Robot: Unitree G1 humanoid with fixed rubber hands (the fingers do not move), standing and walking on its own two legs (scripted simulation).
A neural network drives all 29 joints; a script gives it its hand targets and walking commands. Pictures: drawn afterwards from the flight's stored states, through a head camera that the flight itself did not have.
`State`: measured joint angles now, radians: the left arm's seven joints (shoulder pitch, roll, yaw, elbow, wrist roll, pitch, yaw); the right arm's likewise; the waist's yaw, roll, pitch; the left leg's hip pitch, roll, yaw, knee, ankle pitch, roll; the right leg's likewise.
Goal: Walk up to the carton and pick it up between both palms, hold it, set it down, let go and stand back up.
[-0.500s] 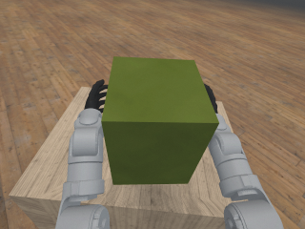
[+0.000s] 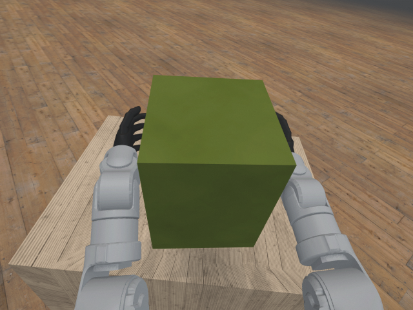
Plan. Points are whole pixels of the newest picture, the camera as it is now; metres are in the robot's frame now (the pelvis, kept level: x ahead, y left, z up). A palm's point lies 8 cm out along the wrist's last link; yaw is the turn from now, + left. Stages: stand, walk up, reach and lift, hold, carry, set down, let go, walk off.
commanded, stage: hold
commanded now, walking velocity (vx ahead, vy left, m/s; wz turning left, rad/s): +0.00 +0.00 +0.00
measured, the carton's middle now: (206, 166) +0.34 +0.01 +0.15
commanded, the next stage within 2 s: set down in 1.78 s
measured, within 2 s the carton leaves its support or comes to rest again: neither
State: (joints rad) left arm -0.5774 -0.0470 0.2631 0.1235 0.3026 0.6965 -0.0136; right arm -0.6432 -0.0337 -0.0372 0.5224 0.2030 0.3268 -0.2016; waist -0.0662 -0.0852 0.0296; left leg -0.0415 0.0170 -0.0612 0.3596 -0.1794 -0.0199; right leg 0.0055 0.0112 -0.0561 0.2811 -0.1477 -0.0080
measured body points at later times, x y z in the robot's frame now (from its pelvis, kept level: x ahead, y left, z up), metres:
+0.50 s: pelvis +0.00 +0.00 +0.00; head -0.04 +0.04 +0.45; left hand +0.37 +0.16 +0.18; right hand +0.37 -0.14 +0.18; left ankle +0.02 +0.13 -0.75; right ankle +0.02 -0.11 -0.75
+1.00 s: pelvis +0.00 +0.00 +0.00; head -0.05 +0.04 +0.45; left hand +0.37 +0.16 +0.18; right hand +0.37 -0.14 +0.18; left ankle +0.02 +0.13 -0.75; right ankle +0.02 -0.11 -0.75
